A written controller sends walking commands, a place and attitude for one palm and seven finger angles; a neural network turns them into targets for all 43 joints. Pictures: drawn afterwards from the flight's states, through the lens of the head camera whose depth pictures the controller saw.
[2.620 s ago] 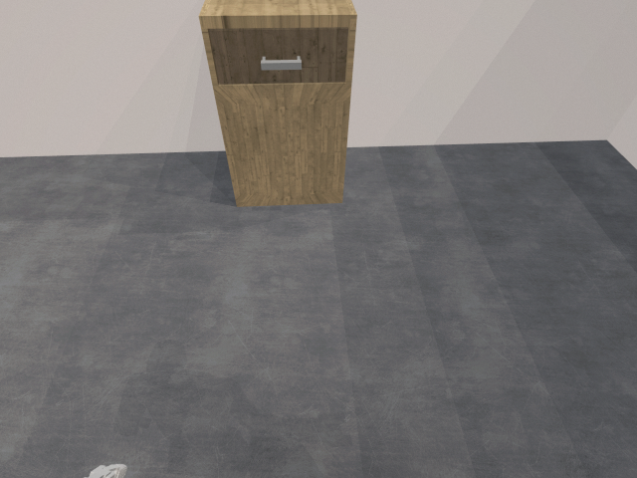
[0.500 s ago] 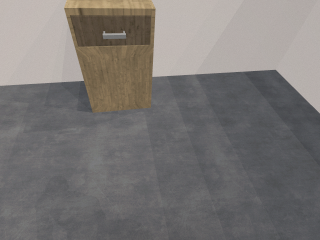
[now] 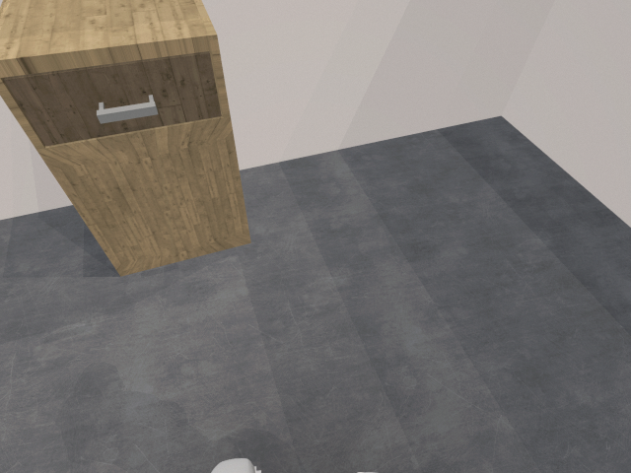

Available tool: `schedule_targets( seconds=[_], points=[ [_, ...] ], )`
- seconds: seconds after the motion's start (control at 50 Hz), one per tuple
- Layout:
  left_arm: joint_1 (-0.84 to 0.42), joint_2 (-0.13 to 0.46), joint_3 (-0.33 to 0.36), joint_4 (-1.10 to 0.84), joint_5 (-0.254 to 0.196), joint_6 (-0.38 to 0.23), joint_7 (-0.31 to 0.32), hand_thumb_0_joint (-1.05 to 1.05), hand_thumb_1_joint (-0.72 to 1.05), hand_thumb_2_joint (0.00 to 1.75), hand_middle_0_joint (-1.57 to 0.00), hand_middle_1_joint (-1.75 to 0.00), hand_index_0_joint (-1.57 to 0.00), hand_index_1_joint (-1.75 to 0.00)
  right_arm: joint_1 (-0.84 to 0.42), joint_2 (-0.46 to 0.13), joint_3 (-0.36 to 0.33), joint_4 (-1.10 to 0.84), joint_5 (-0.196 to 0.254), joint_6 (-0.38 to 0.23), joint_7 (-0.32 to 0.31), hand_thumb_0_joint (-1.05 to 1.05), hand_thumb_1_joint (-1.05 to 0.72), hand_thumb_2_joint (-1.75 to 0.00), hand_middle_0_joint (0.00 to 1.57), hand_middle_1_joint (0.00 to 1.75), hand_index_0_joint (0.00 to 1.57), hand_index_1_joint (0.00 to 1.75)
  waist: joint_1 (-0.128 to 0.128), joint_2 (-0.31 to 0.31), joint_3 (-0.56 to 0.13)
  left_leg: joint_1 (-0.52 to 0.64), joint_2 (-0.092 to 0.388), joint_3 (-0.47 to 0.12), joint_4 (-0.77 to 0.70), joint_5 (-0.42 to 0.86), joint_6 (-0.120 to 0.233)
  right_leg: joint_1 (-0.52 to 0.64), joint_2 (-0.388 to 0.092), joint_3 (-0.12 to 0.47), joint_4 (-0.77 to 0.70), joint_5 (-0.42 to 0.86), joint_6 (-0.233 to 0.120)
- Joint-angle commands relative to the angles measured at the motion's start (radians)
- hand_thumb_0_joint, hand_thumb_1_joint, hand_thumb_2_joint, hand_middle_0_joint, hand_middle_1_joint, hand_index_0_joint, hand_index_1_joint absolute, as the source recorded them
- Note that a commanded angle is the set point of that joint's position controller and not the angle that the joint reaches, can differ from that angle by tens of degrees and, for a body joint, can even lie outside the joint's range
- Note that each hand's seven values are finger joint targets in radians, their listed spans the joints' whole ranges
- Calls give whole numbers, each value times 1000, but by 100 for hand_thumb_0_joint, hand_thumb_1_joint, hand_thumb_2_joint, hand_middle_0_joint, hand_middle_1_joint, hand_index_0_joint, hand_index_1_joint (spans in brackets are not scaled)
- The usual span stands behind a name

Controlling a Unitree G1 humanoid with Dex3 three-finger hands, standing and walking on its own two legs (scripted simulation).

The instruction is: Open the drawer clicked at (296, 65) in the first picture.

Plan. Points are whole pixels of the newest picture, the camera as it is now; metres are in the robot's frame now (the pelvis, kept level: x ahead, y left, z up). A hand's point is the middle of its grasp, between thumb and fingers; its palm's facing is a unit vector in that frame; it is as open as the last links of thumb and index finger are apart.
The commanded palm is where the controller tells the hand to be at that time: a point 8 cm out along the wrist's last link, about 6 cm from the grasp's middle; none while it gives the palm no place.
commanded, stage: walk to a spot facing it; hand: left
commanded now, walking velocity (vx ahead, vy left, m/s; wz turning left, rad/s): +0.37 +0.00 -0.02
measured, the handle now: (127, 107) +0.91 +0.48 -0.07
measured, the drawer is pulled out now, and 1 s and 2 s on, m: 0.00 0.00 0.00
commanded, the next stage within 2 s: turn to face it in 0.20 s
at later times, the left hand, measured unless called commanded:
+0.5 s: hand (156, 459) +0.17 +0.24 -0.17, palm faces +0.06 -0.99 -0.15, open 7.4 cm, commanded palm none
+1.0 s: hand (180, 374) +0.28 +0.22 -0.13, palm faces +0.27 -0.93 -0.26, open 7.4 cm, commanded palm none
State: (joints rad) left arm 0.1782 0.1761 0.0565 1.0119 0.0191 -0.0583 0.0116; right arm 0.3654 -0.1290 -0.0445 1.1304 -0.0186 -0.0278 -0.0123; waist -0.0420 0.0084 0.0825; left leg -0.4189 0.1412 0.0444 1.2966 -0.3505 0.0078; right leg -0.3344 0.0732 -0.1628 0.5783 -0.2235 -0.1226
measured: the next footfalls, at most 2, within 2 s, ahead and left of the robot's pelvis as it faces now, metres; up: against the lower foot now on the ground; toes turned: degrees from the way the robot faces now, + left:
left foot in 0.34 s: +0.28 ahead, +0.16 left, +0.00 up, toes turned +8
right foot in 0.76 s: +0.32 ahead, -0.07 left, +0.00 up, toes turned +2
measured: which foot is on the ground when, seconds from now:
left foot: up 0.00-0.32, down 0.34-0.76, up 0.78-1.00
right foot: down 0.00-0.36, up 0.38-0.74, down 0.76-1.00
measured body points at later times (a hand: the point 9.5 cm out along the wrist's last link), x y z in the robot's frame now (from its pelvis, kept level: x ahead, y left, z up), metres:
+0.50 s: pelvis +0.20 +0.07 +0.02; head +0.21 +0.09 +0.46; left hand +0.17 +0.29 -0.15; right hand +0.28 -0.16 -0.12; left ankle +0.24 +0.16 -0.72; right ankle +0.16 -0.06 -0.65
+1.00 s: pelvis +0.24 +0.02 +0.02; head +0.26 +0.00 +0.47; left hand +0.26 +0.27 -0.11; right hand +0.35 -0.21 -0.14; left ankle +0.20 +0.15 -0.65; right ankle +0.28 -0.07 -0.72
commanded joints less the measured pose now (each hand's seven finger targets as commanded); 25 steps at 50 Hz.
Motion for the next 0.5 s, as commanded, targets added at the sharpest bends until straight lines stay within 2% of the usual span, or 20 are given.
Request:
schedule_targets(
  seconds=[0.0, 0.06, 0.1, 0.14, 0.22, 0.24, 0.26, 0.28, 0.3, 0.32, 0.34, 0.36, 0.38, 0.4, 0.42, 0.44, 0.48],
  points=[
    [103, 93, 13, -2, 4, -20, 3, 0, 90, 90, -20, -30, -20, -30, 96, -35, -8, -50, -12, 9, 8, 0, -90, -90, 20, 30, 20, 30, -8, -43, -31, -60, 51, -5, -135, 91, -29, -67, -299, 289, -406, -46, -66],
    [141, 101, 9, 19, 4, -26, -2, 0, 90, 90, -20, -30, -20, -30, -1, -42, -9, -97, -8, 3, 21, 0, -90, -90, 20, 30, 20, 30, 10, -60, -14, -106, 49, 8, -293, 145, -42, -6, -287, 277, -416, -16, -69],
    [179, 106, 10, 30, 2, -28, -5, 0, 90, 90, -20, -30, -20, -30, -87, -46, -8, -124, -8, -5, 28, 0, -90, -90, 20, 30, 20, 30, 38, -60, 1, -124, 39, 25, -410, 165, -47, 51, -283, 268, -403, 21, -71],
    [221, 111, 7, 47, 1, -28, -6, 0, 90, 90, -20, -30, -20, -30, -160, -54, -6, -146, -7, -14, 33, 0, -90, -90, 20, 30, 20, 30, 62, -76, 4, -133, 16, 41, -496, 168, -44, 127, -289, 273, -385, 83, -66],
    [270, 115, 7, 68, 3, -22, -1, 0, 90, 90, -20, -30, -20, -30, -249, -67, -4, -173, -2, -28, 34, 0, -90, -90, 20, 30, 20, 30, 85, -89, 12, -73, -22, 71, -623, 124, -26, 217, -304, 285, -319, 266, -54],
    [275, 115, 7, 73, 2, -19, 1, 0, 90, 90, -20, -30, -20, -30, -246, -73, -4, -172, -2, -32, 31, 0, -90, -90, 20, 30, 20, 30, 79, -83, 4, -33, -34, 82, -666, 115, -22, 237, -299, 284, -286, 325, -47],
    [270, 114, 9, 76, 1, -16, 2, 0, 90, 90, -20, -30, -20, -30, -201, -85, -7, -158, -2, -36, 25, 0, -90, -90, 20, 30, 20, 30, 55, -65, -17, 52, -49, 99, -727, 128, -19, 231, -285, 264, -224, 376, -34],
    [261, 104, 6, 78, -5, -14, 4, 0, 90, 90, -20, -30, -20, -30, -116, -100, -9, -123, -5, -41, 15, 0, -90, -90, 20, 30, 20, 30, 15, -51, -54, 201, -69, 113, -811, 196, -10, 199, -240, 217, -99, 469, -4],
    [266, 79, 3, 73, -9, -14, 4, 0, 90, 90, -20, -30, -20, -30, 18, -156, -18, -83, -10, -49, 4, 0, -90, -90, 20, 30, 20, 30, -32, 30, -149, 438, 19, 10, -843, 383, 34, 88, -186, 160, 99, 395, 47],
    [301, 33, -5, 63, -16, -16, 3, 0, 90, 90, -20, -30, -20, -30, 137, -252, -36, -58, -16, -48, -3, 0, -90, -90, 20, 30, 20, 30, -52, 221, -254, 648, 257, -251, -847, 680, 152, -114, -80, 48, 375, -38, 101],
    [275, 42, -14, 50, -7, -19, 12, 0, 90, 90, -20, -30, -20, -30, 152, -250, -27, -39, -3, -32, -8, 0, -90, -90, 20, 30, 20, 30, -50, 261, -260, 616, 331, -331, -923, 755, 219, -180, -67, 91, 566, -389, 107],
    [210, 58, -11, 41, -8, -9, 14, 0, 90, 90, -20, -30, -20, -30, 107, -228, -18, -54, 3, -31, -15, 0, -90, -90, 20, 30, 20, 30, -44, 187, -183, 504, 327, -332, -933, 766, 240, -222, -117, 130, 627, -362, 116],
    [169, 43, -7, 37, -4, -5, 11, 0, 90, 90, -20, -30, -20, -30, 44, -191, -11, -62, 1, -30, -17, 0, -90, -90, 20, 30, 20, 30, -19, 133, -90, 399, 283, -286, -958, 726, 231, -239, -148, 136, 628, -323, 127],
    [167, 24, -9, 38, -1, 3, 7, 0, 90, 90, -20, -30, -20, -30, -23, -154, -3, -77, 2, -33, -17, 0, -90, -90, 20, 30, 20, 30, 15, 96, -44, 305, 233, -223, -979, 684, 201, -208, -175, 138, 571, -290, 140],
    [187, 4, -13, 46, -1, 15, 6, 0, 90, 90, -20, -30, -20, -30, -65, -139, 2, -86, 4, -35, -17, 0, -90, -90, 20, 30, 20, 30, 41, 105, -46, 240, 187, -161, -992, 666, 176, -149, -182, 131, 510, -247, 151],
    [200, -1, -12, 46, -1, 28, 6, 0, 90, 90, -20, -30, -20, -30, -83, -141, 2, -94, 5, -33, -16, 0, -90, -90, 20, 30, 20, 30, 53, 117, -56, 198, 152, -125, -997, 648, 163, -100, -174, 118, 468, -219, 160],
    [207, 0, 0, 31, 1, 47, 8, 0, 90, 90, -20, -30, -20, -30, -100, -150, -17, -122, 2, -24, -13, 0, -90, -90, 20, 30, 20, 30, 61, 116, -83, 163, 123, -110, -999, 597, 160, -69, -160, 101, 420, -173, 175]
  ],
)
